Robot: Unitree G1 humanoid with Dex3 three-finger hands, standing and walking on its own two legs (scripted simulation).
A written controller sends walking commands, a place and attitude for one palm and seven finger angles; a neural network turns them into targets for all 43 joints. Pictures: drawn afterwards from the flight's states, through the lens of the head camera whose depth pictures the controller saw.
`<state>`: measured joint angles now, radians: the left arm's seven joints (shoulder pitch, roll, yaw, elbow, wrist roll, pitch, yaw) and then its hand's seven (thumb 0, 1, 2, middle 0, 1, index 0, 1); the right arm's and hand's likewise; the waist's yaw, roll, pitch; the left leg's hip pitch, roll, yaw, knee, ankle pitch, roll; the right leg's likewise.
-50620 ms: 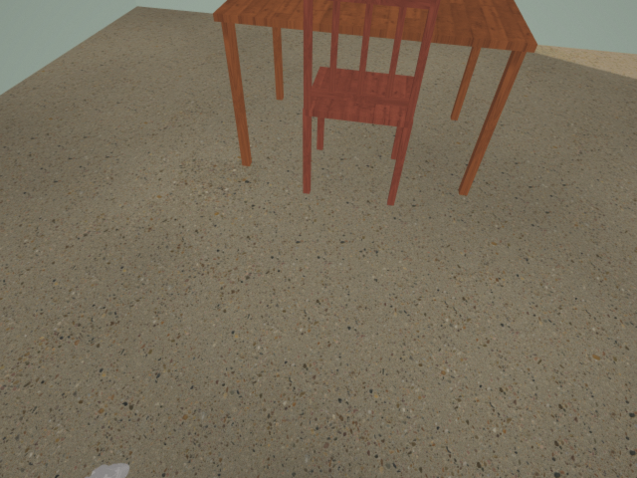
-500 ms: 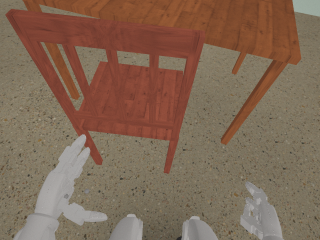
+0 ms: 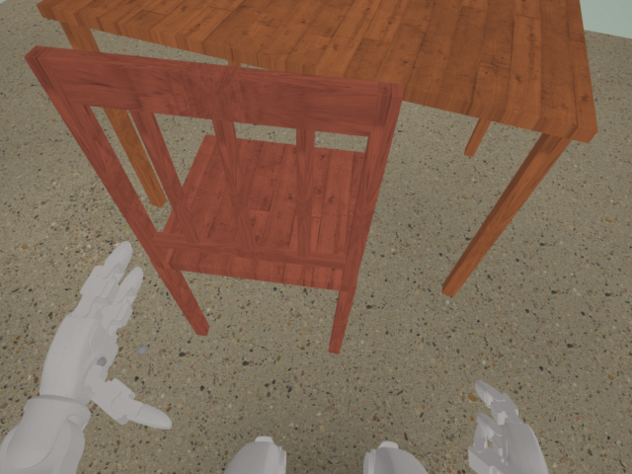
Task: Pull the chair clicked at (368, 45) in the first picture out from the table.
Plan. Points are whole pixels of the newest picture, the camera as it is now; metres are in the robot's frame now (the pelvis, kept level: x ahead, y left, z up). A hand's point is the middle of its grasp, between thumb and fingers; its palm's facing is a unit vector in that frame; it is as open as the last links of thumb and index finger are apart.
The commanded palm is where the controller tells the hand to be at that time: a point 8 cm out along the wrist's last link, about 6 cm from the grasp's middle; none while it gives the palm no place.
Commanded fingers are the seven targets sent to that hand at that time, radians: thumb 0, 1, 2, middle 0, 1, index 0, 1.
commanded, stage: raise the hand toward the chair's back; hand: left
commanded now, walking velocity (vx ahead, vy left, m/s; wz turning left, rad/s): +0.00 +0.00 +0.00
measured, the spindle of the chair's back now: (238, 194) +0.52 +0.16 -0.01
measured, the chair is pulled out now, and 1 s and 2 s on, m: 0.21 0.21 0.21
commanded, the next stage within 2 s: aim the fingers beside a spindle in 0.44 s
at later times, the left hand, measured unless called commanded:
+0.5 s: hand (148, 364) +0.23 +0.20 +0.04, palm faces -0.06 -1.00 -0.06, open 16.9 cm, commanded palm +0.22 +0.26 +0.04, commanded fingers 0.00 -0.50 0.30 -0.06 -0.08 -0.06 -0.08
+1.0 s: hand (175, 331) +0.28 +0.19 +0.02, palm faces -0.09 -0.99 -0.05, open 16.9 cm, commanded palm +0.27 +0.24 +0.03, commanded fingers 0.00 -0.50 0.30 -0.06 -0.08 -0.06 -0.08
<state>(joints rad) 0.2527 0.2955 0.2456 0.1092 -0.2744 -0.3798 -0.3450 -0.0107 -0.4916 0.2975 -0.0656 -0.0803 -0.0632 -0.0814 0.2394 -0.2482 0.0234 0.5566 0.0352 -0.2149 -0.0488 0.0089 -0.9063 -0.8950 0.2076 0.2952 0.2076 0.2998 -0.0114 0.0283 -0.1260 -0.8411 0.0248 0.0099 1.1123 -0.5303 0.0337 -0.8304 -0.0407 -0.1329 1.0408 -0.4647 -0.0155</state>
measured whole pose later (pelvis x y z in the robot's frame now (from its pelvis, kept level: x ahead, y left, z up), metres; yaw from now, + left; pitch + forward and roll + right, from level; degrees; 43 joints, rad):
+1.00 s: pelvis -0.01 +0.00 -0.01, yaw -1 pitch +17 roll -2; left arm 0.10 0.28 0.21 0.25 -0.24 -0.38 -0.32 -0.01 -0.49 0.30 -0.07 -0.08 -0.06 -0.08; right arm 0.24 -0.26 0.02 0.55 0.02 -0.22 -0.04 0.01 -0.91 -0.90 0.21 0.30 0.21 0.30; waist -0.03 0.02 -0.12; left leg -0.91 0.02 0.02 1.14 -0.53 0.04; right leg -0.91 -0.04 -0.12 1.08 -0.46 -0.01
